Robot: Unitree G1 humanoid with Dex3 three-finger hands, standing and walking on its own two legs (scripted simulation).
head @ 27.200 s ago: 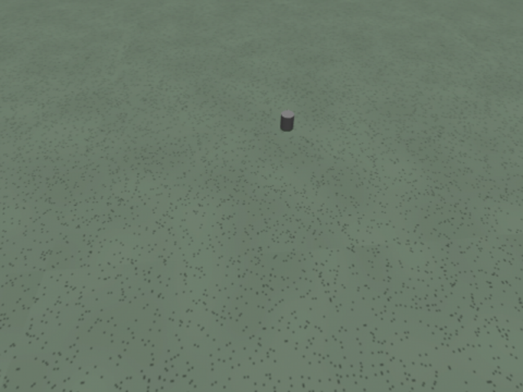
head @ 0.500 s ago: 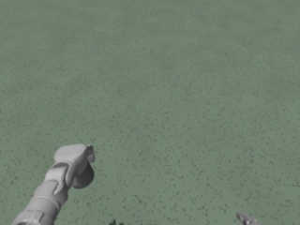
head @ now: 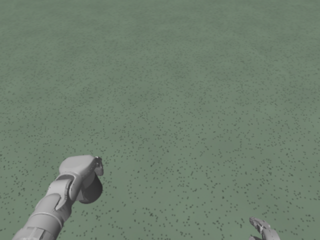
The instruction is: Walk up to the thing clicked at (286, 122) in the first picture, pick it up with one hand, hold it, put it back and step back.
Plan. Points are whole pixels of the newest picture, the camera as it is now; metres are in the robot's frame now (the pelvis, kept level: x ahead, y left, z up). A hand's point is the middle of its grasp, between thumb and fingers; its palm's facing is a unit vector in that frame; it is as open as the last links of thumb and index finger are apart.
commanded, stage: hold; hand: left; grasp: from above
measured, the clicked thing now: (86, 179) +0.32 +0.23 -0.09
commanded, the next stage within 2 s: crouch in 0.78 s
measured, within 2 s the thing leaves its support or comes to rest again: neither
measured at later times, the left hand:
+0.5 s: hand (82, 183) +0.29 +0.22 -0.04, palm faces -0.47 -0.07 -0.88, open 9.4 cm
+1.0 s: hand (84, 176) +0.31 +0.22 -0.04, palm faces -0.48 -0.06 -0.88, open 9.4 cm
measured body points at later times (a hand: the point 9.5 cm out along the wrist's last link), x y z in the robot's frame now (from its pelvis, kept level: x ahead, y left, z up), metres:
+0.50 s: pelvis +0.00 +0.00 +0.00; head +0.01 -0.02 +0.45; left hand +0.31 +0.22 +0.01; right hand +0.15 -0.25 -0.11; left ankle +0.02 +0.12 -0.73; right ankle +0.03 -0.13 -0.73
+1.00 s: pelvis +0.02 +0.00 +0.01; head +0.03 -0.01 +0.46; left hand +0.33 +0.22 +0.01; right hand +0.15 -0.26 -0.11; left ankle +0.02 +0.12 -0.73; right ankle +0.03 -0.13 -0.73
